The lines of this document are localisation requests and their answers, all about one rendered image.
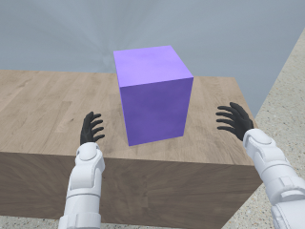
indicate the robot right hand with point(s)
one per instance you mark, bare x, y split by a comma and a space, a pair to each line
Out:
239, 120

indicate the right robot forearm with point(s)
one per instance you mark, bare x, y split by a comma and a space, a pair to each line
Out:
278, 175

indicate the right robot upper arm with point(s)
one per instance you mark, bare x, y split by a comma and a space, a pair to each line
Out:
289, 214

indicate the carton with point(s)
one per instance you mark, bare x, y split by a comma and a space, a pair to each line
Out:
155, 89

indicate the pedestal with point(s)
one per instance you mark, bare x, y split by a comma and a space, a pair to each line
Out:
195, 181

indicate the left robot forearm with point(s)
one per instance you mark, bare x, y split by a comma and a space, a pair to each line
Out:
84, 190

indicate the robot left hand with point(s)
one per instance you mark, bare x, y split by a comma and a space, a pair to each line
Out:
87, 132

